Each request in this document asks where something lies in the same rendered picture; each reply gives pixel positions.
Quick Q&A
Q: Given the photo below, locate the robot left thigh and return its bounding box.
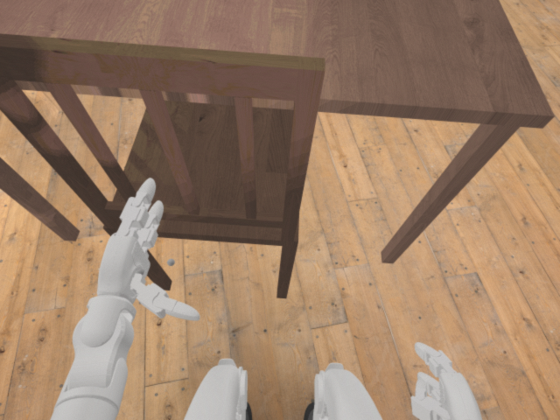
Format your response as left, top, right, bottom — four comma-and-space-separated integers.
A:
184, 365, 248, 420

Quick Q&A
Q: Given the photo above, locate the robot right thigh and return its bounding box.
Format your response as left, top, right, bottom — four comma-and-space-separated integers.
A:
314, 368, 382, 420

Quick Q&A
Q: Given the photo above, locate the table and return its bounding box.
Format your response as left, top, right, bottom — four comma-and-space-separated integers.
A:
0, 0, 555, 263

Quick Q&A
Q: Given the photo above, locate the right robot hand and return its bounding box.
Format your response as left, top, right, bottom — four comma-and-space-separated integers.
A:
411, 342, 482, 420

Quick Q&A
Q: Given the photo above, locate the left robot hand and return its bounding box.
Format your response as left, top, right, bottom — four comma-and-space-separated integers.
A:
97, 178, 200, 321

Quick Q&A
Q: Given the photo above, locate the chair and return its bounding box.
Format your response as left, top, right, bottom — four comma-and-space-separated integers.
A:
0, 33, 326, 298

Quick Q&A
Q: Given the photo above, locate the robot thigh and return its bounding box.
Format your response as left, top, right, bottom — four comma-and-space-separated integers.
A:
314, 368, 382, 420
184, 365, 248, 420

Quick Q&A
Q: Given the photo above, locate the left robot forearm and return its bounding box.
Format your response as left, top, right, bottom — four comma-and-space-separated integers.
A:
50, 295, 137, 420

